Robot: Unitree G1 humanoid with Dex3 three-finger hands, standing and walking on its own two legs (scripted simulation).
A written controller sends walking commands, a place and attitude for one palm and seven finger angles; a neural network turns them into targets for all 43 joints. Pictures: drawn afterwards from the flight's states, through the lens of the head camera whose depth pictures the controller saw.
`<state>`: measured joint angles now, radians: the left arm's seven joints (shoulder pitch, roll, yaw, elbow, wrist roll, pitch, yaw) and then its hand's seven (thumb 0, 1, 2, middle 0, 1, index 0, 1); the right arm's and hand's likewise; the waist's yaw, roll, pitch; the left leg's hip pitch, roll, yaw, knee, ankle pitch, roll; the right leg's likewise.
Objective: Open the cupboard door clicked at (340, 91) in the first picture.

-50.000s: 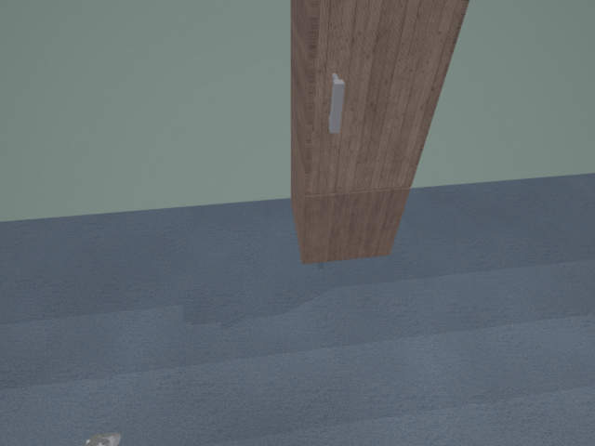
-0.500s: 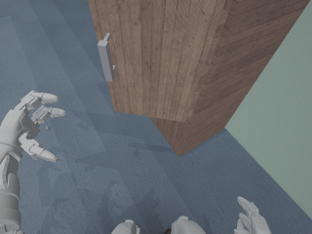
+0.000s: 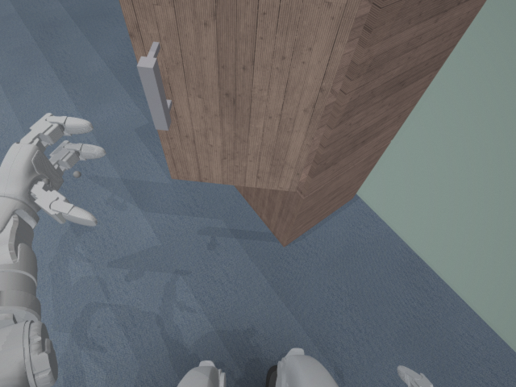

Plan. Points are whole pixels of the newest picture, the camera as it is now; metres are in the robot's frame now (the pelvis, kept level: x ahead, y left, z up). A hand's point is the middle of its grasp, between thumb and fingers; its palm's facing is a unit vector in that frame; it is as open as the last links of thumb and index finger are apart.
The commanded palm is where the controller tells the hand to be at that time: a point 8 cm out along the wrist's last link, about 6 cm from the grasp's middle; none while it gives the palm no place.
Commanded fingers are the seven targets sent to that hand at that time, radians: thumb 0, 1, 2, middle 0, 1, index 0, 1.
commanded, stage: move the hooked fingers beside the handle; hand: left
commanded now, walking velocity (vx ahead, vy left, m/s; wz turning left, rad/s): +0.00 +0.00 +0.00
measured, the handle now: (159, 88) +0.60 +0.18 +0.06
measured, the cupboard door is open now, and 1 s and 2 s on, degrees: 49 49 49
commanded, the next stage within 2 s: slide the fingers in behind the handle in 1.68 s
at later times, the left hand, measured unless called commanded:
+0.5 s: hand (99, 132) +0.48 +0.25 +0.07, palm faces -0.08 -1.00 +0.00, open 14.0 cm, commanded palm +0.47 +0.30 +0.07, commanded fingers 0.00 -0.50 0.30 -0.30 -1.20 -0.30 -1.20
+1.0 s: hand (114, 101) +0.55 +0.25 +0.07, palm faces -0.08 -1.00 -0.03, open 14.0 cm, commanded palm +0.54 +0.29 +0.06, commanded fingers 0.00 -0.50 0.30 -0.30 -1.20 -0.30 -1.20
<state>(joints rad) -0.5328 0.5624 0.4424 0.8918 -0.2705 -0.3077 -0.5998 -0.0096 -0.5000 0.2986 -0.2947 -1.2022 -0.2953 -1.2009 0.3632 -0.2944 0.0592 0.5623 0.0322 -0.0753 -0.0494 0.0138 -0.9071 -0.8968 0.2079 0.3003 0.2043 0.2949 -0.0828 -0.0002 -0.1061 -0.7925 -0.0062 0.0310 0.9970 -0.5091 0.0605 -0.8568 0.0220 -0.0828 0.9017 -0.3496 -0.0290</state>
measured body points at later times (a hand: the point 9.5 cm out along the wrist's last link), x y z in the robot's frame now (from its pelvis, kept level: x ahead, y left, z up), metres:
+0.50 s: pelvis +0.00 +0.00 -0.01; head +0.13 +0.03 +0.42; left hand +0.48 +0.31 +0.07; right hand +0.03 -0.27 -0.11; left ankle -0.02 +0.07 -0.68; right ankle +0.05 -0.11 -0.68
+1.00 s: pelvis +0.00 +0.00 -0.02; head +0.19 +0.03 +0.39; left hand +0.55 +0.30 +0.07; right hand -0.03 -0.27 -0.11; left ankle -0.02 +0.07 -0.68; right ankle +0.05 -0.11 -0.68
